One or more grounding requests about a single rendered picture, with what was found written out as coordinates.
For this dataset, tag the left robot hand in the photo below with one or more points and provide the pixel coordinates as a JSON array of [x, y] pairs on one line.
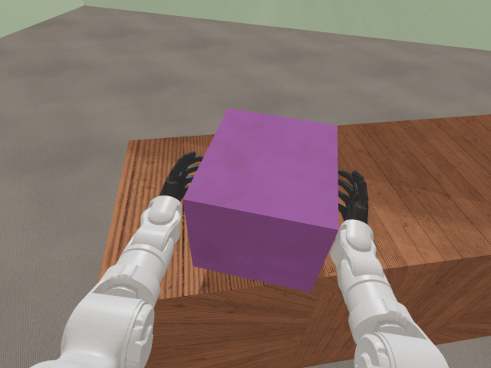
[[178, 178]]

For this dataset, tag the right robot hand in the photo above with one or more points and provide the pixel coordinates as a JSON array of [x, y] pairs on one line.
[[357, 201]]

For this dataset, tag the pedestal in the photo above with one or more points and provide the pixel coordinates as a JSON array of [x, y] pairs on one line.
[[429, 207]]

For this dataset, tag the robot left upper arm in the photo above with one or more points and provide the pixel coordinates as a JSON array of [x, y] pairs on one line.
[[107, 331]]

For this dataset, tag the robot right upper arm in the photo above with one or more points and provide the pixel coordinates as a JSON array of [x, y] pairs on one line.
[[383, 350]]

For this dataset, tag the robot right forearm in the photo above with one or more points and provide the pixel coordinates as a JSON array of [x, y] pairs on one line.
[[366, 291]]

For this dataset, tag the robot left forearm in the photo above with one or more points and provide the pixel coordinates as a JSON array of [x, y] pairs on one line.
[[143, 263]]

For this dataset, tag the carton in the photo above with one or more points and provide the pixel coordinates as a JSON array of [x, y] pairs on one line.
[[263, 203]]

